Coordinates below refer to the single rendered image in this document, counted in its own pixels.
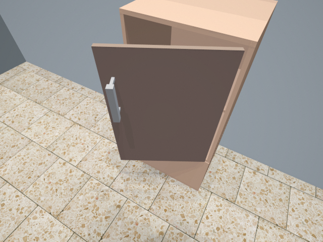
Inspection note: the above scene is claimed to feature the cupboard door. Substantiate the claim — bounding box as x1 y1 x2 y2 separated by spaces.
91 43 245 162

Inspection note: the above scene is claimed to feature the handle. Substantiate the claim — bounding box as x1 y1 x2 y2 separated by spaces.
105 77 121 123

